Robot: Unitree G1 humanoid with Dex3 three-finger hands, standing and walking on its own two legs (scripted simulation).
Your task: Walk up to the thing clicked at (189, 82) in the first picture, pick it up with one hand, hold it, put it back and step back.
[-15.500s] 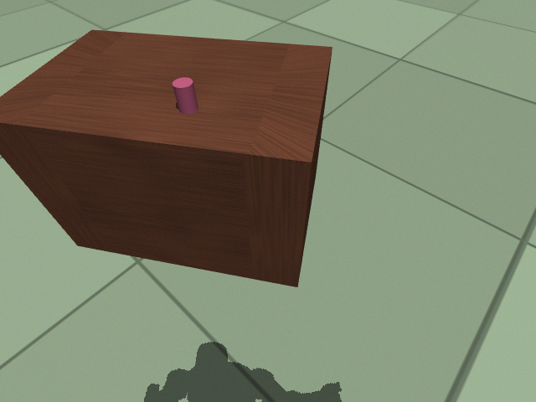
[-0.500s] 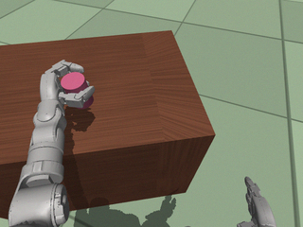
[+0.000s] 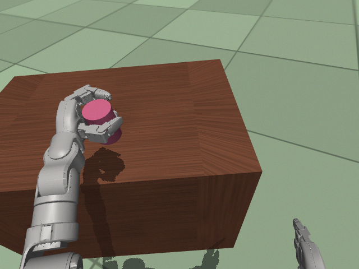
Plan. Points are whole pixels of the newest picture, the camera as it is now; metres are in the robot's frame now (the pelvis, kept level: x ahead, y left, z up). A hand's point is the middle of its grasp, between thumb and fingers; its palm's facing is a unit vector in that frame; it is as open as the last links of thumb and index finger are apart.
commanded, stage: lift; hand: left
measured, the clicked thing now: (103, 122) +0.38 +0.17 +0.16
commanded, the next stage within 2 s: hold in 0.38 s
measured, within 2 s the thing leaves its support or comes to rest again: neither
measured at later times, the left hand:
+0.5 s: hand (94, 116) +0.35 +0.17 +0.21, palm faces +0.11 -0.99 -0.03, open 8.5 cm
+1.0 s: hand (89, 110) +0.35 +0.17 +0.23, palm faces +0.09 -1.00 -0.03, open 8.4 cm
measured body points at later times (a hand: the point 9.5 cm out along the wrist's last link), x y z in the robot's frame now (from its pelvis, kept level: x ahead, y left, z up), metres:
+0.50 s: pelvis +0.00 +0.00 +0.01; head -0.02 -0.03 +0.46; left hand +0.34 +0.22 +0.21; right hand +0.16 -0.26 -0.07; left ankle +0.00 +0.13 -0.72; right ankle +0.00 -0.13 -0.72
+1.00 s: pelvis +0.01 +0.00 +0.01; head -0.02 -0.03 +0.46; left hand +0.34 +0.22 +0.23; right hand +0.18 -0.26 -0.07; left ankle +0.00 +0.13 -0.72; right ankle +0.00 -0.13 -0.72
